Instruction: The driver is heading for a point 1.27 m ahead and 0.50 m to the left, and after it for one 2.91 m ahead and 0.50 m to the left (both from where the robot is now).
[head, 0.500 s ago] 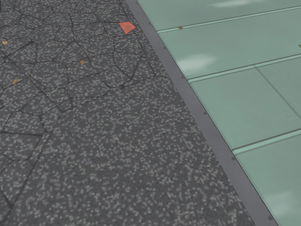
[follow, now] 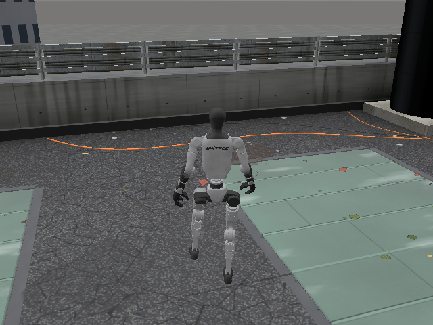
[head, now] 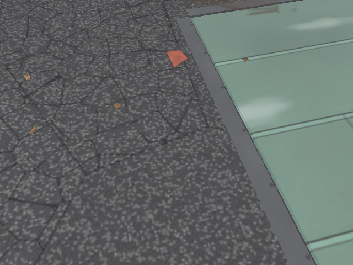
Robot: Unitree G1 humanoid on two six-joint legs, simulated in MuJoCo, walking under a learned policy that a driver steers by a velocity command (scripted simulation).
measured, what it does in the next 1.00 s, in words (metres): walks ahead: left foot, then right foot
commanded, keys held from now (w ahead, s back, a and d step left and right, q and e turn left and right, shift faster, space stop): w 0.14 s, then no key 0.66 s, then q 0.08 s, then w+q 0.12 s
